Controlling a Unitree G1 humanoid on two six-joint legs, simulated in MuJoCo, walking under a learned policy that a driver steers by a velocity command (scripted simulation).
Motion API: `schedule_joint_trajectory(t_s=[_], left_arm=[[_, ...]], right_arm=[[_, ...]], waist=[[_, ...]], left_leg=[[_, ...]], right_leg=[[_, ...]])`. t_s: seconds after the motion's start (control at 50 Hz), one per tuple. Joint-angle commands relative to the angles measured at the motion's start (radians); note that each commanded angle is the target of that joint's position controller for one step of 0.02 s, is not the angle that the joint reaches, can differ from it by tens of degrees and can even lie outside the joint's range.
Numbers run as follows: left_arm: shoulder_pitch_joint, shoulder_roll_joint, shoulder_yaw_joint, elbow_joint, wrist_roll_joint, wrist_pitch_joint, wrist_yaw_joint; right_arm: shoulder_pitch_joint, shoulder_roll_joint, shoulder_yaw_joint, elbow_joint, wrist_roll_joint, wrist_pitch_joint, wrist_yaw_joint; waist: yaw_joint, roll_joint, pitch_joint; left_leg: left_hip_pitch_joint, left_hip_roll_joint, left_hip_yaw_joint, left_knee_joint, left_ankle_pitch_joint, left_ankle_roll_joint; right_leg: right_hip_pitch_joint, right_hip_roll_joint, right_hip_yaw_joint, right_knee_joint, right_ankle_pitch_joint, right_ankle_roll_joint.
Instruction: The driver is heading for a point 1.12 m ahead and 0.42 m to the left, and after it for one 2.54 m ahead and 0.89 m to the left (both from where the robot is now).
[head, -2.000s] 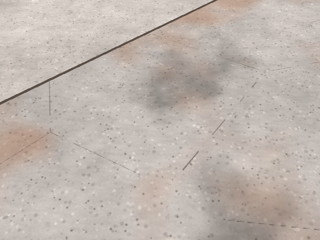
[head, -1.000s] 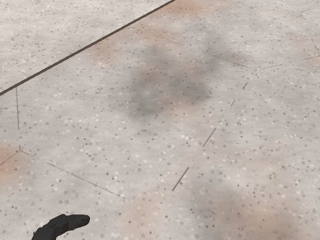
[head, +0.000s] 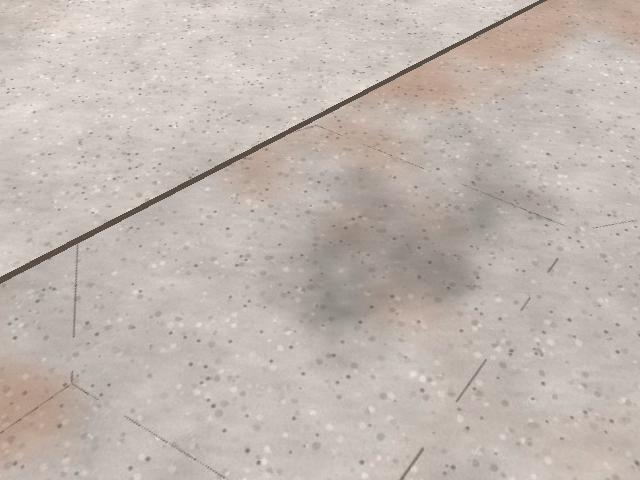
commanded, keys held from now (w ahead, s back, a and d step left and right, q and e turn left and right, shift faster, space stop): no key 0.40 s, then w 0.60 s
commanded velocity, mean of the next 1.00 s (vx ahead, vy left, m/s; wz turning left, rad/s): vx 0.19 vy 0.00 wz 0.00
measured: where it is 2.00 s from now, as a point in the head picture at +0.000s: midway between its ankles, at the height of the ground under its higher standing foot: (296, 357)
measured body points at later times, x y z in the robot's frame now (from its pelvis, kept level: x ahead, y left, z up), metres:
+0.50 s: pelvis +0.00 +0.00 +0.00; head +0.00 +0.00 +0.45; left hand +0.02 +0.24 -0.16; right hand +0.01 -0.25 -0.16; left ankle -0.02 +0.12 -0.73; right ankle -0.01 -0.11 -0.74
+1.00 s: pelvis +0.14 +0.06 +0.01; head +0.16 +0.07 +0.46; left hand +0.31 +0.30 -0.12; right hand +0.05 -0.17 -0.13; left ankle +0.04 +0.15 -0.74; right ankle +0.30 -0.11 -0.67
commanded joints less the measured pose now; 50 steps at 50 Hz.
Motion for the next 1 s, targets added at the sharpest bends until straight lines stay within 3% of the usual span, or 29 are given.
schedule_joint_trajectory(t_s=[0.02,0.4,0.42,0.44,0.48,0.5,0.52,0.56,0.58,0.62,0.66,0.68,0.7,0.72,0.74,0.76,0.78,0.8,0.82,0.84,0.88,0.94,1.0], left_arm=[[0.029,0.102,0.017,-0.017,0.001,-0.005,0.004],[0.069,0.072,0.015,0.006,0.003,-0.009,0.005],[0.091,0.067,0.015,0.016,0.002,-0.008,0.006],[0.102,0.086,0.023,0.018,-0.006,-0.005,0.008],[0.136,0.129,0.04,0.011,-0.019,-0.009,0.011],[0.175,0.155,0.049,0.013,-0.022,-0.019,0.009],[0.201,0.183,0.061,0.016,-0.024,-0.03,0.007],[0.192,0.169,0.062,-0.004,-0.008,-0.055,0.005],[0.167,0.164,0.061,-0.02,-0.011,-0.066,0.002],[0.11,0.151,0.059,-0.049,-0.032,-0.075,-0.001],[0.076,0.173,0.064,-0.059,-0.04,-0.063,-0.006],[0.093,0.169,0.064,-0.058,-0.04,-0.056,-0.008],[0.089,0.149,0.058,-0.063,-0.039,-0.056,-0.01],[0.064,0.089,0.04,-0.079,-0.03,-0.062,-0.017],[0.049,0.02,0.025,-0.12,-0.02,-0.081,-0.018],[0.014,0.043,0.03,-0.143,-0.037,-0.097,-0.02],[-0.017,0.069,0.032,-0.159,-0.053,-0.11,-0.028],[-0.005,0.086,0.035,-0.151,-0.047,-0.116,-0.032],[0.007,0.097,0.042,-0.139,-0.031,-0.119,-0.031],[0.01,0.111,0.05,-0.134,-0.022,-0.117,-0.032],[-0.002,0.09,0.051,-0.131,-0.017,-0.106,-0.038],[-0.121,0.052,0.04,-0.178,-0.014,-0.096,-0.042],[-0.249,0.034,0.027,-0.223,-0.023,-0.097,-0.056]], right_arm=[[0.038,-0.099,-0.017,-0.016,-0.001,-0.003,-0.005],[0.073,-0.08,-0.007,0.027,-0.001,0.0,-0.013],[0.095,-0.07,-0.005,0.039,0.0,0.001,-0.013],[0.1,-0.073,-0.008,0.042,0.007,0.002,-0.015],[0.068,-0.077,-0.01,0.017,0.011,-0.008,-0.017],[0.044,-0.055,-0.006,-0.002,0.013,-0.022,-0.013],[0.026,-0.037,-0.002,-0.016,0.016,-0.036,-0.004],[-0.002,-0.065,-0.014,-0.036,0.027,-0.055,0.012],[0.008,-0.067,-0.017,-0.042,0.033,-0.063,0.016],[0.01,-0.075,-0.022,-0.044,0.037,-0.078,0.021],[0.094,-0.047,-0.026,-0.001,0.03,-0.086,0.024],[0.174,-0.045,-0.032,0.038,0.027,-0.083,0.026],[0.253,-0.049,-0.038,0.066,0.024,-0.076,0.026],[0.352,-0.09,-0.049,0.077,0.021,-0.077,0.022],[0.458,-0.22,-0.07,0.075,0.02,-0.084,0.026],[0.438,-0.194,-0.052,0.077,0.001,-0.103,0.034],[0.338,-0.15,-0.035,0.046,0.001,-0.118,0.038],[0.26,-0.127,-0.023,0.02,0.003,-0.124,0.045],[0.205,-0.123,-0.016,0.0,0.004,-0.124,0.052],[0.192,-0.101,-0.008,-0.008,0.003,-0.12,0.054],[0.249,-0.086,0.0,0.003,-0.003,-0.112,0.046],[0.291,-0.114,-0.003,0.001,-0.005,-0.104,0.027],[0.317,-0.135,-0.008,-0.005,-0.001,-0.1,0.016]], waist=[[0.001,0.007,-0.032],[-0.001,-0.001,0.006],[-0.001,-0.007,-0.017],[0.004,-0.021,-0.002],[0.025,-0.073,0.069],[0.04,-0.132,0.088],[0.049,-0.18,0.098],[0.044,-0.148,0.109],[0.025,-0.134,0.098],[-0.002,-0.113,0.075],[-0.056,-0.1,0.035],[-0.076,-0.084,0.016],[-0.103,-0.048,0.011],[-0.139,0.1,-0.013],[-0.148,0.352,-0.046],[-0.125,0.274,-0.021],[-0.085,0.163,0.058],[-0.053,0.106,0.073],[-0.029,0.076,0.068],[-0.017,0.076,0.067],[-0.025,0.094,0.052],[-0.043,0.069,0.066],[-0.072,0.081,0.085]], left_leg=[[-0.005,0.034,-0.028,-0.064,0.263,0.024],[-0.031,0.026,-0.018,-0.089,0.137,0.014],[-0.025,0.012,-0.001,-0.082,0.038,0.016],[-0.055,-0.015,0.026,-0.045,-0.111,0.025],[-0.188,-0.032,0.047,0.06,-0.308,0.045],[-0.258,-0.035,0.068,0.16,-0.264,0.047],[-0.283,-0.013,0.055,0.279,-0.192,0.054],[-0.39,0.048,-0.02,0.471,-0.247,0.077],[-0.427,0.076,-0.046,0.487,-0.263,0.088],[-0.343,0.085,-0.026,0.296,-0.221,0.093],[-0.071,0.003,0.089,0.079,-0.056,0.076],[0.063,-0.042,0.127,0.044,0.018,0.057],[0.152,-0.047,0.113,0.016,0.02,0.053],[0.258,0.093,-0.1,-0.091,-0.082,0.094],[0.365,0.341,-0.555,-0.276,-0.221,0.227],[0.303,0.425,-0.765,-0.34,-0.408,0.311],[0.26,0.405,-0.694,-0.337,-0.443,0.285],[0.227,0.354,-0.565,-0.331,-0.341,0.243],[0.186,0.311,-0.457,-0.338,-0.2,0.208],[0.152,0.272,-0.356,-0.348,-0.066,0.18],[0.142,0.221,-0.229,-0.354,0.135,0.167],[0.136,0.198,-0.14,-0.362,0.3,0.172],[0.108,0.186,-0.088,-0.396,0.295,0.167]], right_leg=[[0.026,-0.043,0.043,-0.062,0.264,-0.028],[-0.008,-0.04,0.049,-0.103,0.136,-0.029],[0.001,-0.033,0.045,-0.112,0.019,-0.034],[-0.014,-0.028,0.052,-0.117,-0.175,-0.051],[-0.06,-0.108,0.174,-0.189,-0.51,-0.115],[-0.04,-0.202,0.309,-0.26,-0.599,-0.165],[-0.046,-0.3,0.452,-0.327,-0.623,-0.221],[-0.031,-0.377,0.552,-0.37,-0.539,-0.261],[-0.008,-0.378,0.537,-0.362,-0.492,-0.249],[-0.017,-0.301,0.383,-0.341,-0.34,-0.179],[-0.145,-0.193,0.206,-0.264,-0.253,-0.142],[-0.218,-0.159,0.165,-0.202,-0.258,-0.137],[-0.28,-0.129,0.132,-0.114,-0.244,-0.123],[-0.388,-0.067,0.045,0.155,-0.145,-0.074],[-0.605,0.04,-0.037,0.496,-0.241,-0.027],[-0.706,0.003,0.085,0.705,-0.279,-0.048],[-0.793,-0.059,0.121,0.78,-0.172,-0.074],[-0.788,-0.092,0.11,0.776,-0.063,-0.084],[-0.743,-0.115,0.108,0.716,0.02,-0.082],[-0.683,-0.131,0.101,0.646,0.071,-0.074],[-0.619,-0.123,0.061,0.562,0.136,-0.047],[-0.61,-0.103,0.029,0.378,0.229,-0.019],[-0.523,-0.065,-0.009,0.187,0.326,-0.012]])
